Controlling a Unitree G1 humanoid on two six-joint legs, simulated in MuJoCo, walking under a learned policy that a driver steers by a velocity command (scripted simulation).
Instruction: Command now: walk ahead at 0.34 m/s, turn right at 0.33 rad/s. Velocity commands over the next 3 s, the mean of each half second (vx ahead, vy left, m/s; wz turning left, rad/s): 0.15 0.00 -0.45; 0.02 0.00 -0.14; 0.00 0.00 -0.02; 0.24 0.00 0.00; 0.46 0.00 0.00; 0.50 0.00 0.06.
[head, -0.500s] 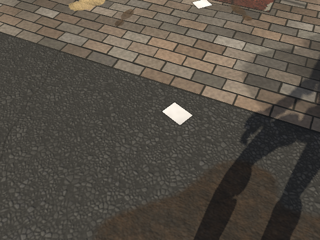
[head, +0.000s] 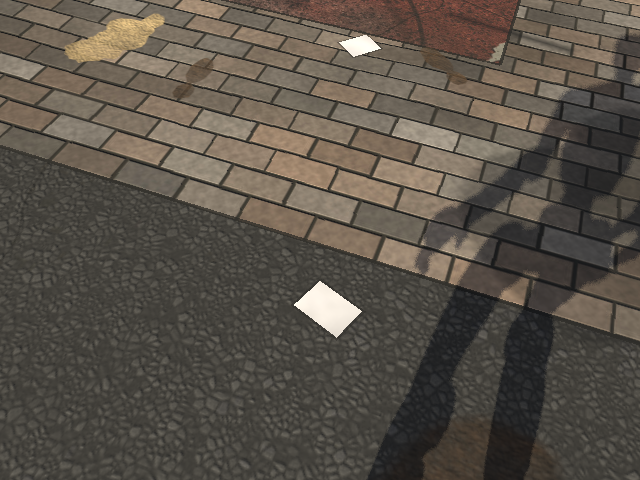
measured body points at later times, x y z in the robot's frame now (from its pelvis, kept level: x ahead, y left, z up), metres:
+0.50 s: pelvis +0.15 -0.03 -0.01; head +0.20 -0.06 +0.44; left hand +0.37 +0.21 -0.10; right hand +0.24 -0.34 -0.12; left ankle +0.19 +0.13 -0.68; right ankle +0.21 -0.12 -0.74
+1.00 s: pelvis +0.21 +0.01 -0.01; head +0.22 +0.01 +0.44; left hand +0.41 +0.22 -0.12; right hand +0.24 -0.26 -0.13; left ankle +0.23 +0.12 -0.74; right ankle +0.21 -0.13 -0.74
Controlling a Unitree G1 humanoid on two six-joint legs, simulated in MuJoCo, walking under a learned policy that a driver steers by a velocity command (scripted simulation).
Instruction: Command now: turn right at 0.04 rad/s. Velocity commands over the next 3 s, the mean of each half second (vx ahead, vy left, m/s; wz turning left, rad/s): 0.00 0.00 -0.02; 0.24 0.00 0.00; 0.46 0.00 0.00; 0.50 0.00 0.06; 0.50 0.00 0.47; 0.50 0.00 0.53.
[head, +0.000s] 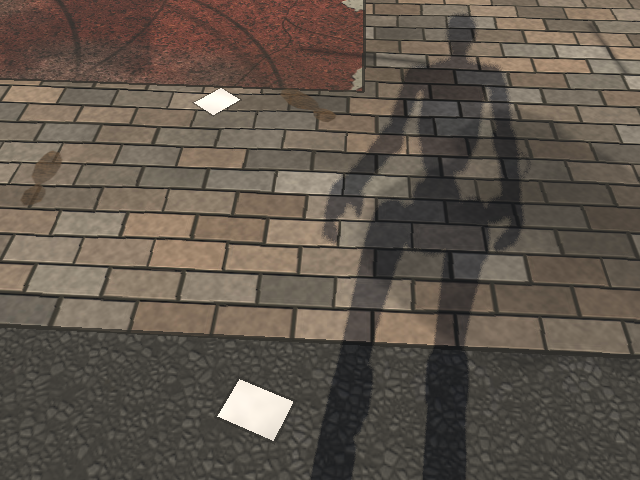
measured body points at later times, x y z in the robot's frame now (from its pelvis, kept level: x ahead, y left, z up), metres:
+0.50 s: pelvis +0.02 +0.01 +0.00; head +0.03 +0.01 +0.45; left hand +0.12 +0.27 -0.13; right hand +0.09 -0.24 -0.13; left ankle -0.01 +0.12 -0.73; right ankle +0.05 -0.13 -0.73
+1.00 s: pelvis +0.12 -0.05 +0.01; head +0.13 -0.07 +0.46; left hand +0.15 +0.22 -0.12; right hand +0.18 -0.32 -0.13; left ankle +0.06 +0.10 -0.65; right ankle +0.10 -0.14 -0.73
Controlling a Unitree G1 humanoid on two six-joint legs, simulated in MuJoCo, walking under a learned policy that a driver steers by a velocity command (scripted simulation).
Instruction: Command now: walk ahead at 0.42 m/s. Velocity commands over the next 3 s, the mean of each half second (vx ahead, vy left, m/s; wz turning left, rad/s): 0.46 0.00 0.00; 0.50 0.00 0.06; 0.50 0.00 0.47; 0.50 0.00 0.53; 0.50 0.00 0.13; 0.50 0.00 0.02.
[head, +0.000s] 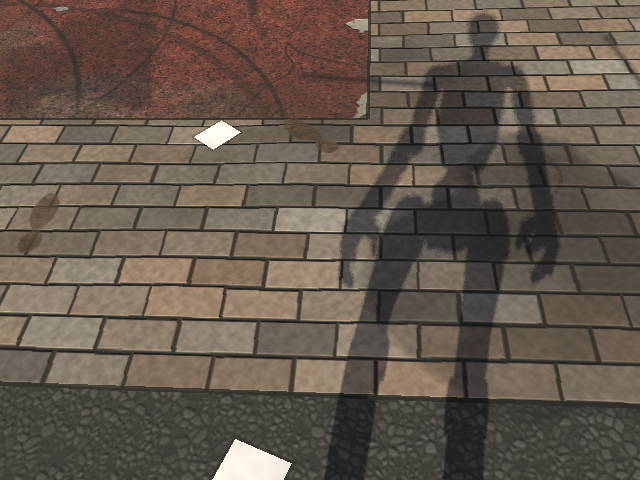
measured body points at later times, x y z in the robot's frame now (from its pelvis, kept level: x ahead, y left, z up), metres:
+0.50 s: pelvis +0.28 +0.05 -0.01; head +0.31 +0.06 +0.44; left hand +0.30 +0.32 -0.15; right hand +0.40 -0.21 -0.13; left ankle +0.35 +0.13 -0.74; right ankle +0.16 -0.09 -0.64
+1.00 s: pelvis +0.58 +0.00 -0.01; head +0.61 -0.01 +0.44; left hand +0.74 +0.25 -0.12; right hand +0.58 -0.27 -0.16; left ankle +0.41 +0.13 -0.66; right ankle +0.66 -0.10 -0.74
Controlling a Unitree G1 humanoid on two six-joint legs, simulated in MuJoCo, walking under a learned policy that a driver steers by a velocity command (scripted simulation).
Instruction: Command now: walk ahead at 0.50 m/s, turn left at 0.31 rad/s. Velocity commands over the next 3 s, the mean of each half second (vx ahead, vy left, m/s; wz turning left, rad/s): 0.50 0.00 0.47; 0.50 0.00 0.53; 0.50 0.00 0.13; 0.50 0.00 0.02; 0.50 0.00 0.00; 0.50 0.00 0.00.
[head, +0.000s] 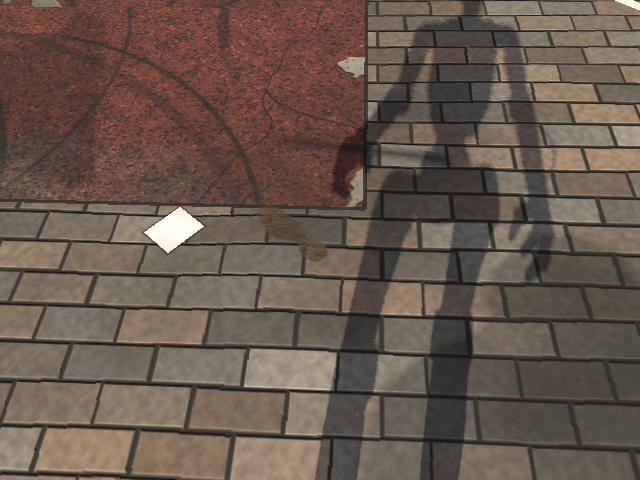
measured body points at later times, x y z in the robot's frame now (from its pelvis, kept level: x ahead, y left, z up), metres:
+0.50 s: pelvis +0.27 +0.06 -0.02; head +0.31 +0.08 +0.43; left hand +0.23 +0.34 -0.16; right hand +0.52 -0.14 -0.11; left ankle +0.35 +0.15 -0.73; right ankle +0.11 -0.10 -0.67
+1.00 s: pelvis +0.57 +0.13 -0.01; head +0.59 +0.15 +0.44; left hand +0.63 +0.46 -0.09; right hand +0.74 -0.10 -0.13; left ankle +0.36 +0.15 -0.69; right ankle +0.71 +0.09 -0.73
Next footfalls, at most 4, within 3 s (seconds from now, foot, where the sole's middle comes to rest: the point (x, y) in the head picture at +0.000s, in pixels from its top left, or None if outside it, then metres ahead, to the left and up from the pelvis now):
0.46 left None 0.39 0.17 -0.77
0.94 right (284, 355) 0.74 0.11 -0.77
1.44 left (131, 333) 0.82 0.47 -0.77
1.98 right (161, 210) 1.20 0.45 -0.77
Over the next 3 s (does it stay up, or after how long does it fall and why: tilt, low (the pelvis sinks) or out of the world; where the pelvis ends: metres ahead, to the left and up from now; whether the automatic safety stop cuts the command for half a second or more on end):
stays up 1.44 0.77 0.01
